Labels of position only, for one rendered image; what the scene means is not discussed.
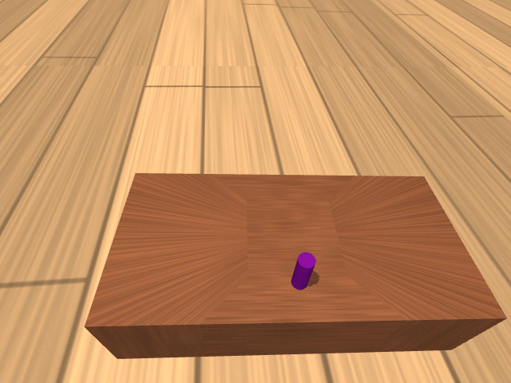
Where can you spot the can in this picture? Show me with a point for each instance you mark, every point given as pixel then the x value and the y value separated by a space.
pixel 303 269

